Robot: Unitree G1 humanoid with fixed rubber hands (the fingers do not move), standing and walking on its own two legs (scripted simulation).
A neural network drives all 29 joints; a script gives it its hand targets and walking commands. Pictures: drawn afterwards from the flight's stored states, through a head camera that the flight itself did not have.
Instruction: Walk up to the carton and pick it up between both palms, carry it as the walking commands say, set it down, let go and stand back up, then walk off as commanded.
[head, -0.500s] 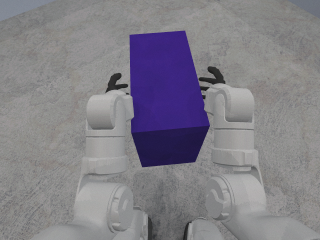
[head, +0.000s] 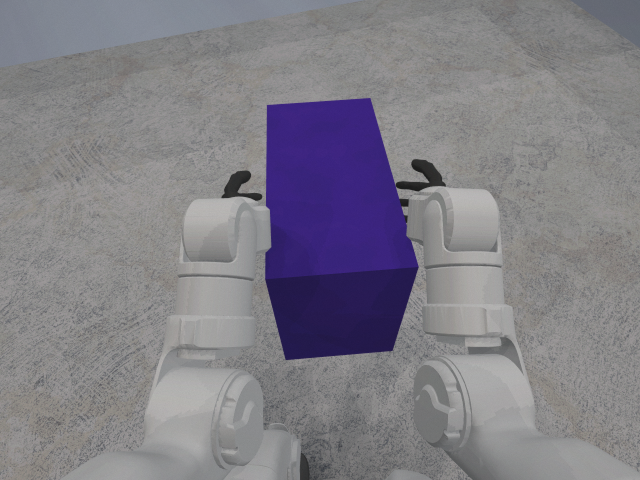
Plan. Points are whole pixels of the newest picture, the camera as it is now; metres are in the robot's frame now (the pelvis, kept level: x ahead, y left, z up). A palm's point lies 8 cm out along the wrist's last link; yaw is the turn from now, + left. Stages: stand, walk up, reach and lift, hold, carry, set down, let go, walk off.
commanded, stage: carry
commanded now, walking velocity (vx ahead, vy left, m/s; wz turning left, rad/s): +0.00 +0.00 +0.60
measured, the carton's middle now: (328, 226) +0.43 -0.01 +0.01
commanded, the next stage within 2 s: none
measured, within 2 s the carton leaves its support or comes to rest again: neither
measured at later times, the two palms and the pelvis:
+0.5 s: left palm (63, 354) +0.22 +0.25 +0.11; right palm (291, 274) +0.30 +0.03 +0.11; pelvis -0.10 +0.01 -0.01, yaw +16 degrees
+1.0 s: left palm out of the picture +0.04 +0.33 +0.11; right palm (140, 401) +0.18 +0.16 +0.12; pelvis -0.20 +0.01 -0.01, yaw +33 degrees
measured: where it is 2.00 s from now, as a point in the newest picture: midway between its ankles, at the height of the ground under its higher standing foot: outside the picture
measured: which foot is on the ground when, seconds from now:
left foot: up 0.00-0.14, down 0.16-0.46, up 0.48-0.66, down 0.68-1.00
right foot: down 0.00-0.16, up 0.18-0.44, down 0.46-0.68, up 0.70-1.00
